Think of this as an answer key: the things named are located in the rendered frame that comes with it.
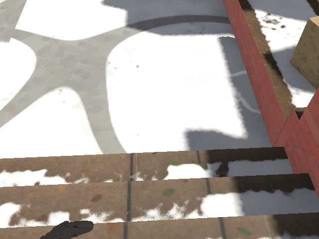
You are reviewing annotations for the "stairs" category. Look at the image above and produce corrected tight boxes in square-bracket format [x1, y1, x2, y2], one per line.
[0, 146, 319, 239]

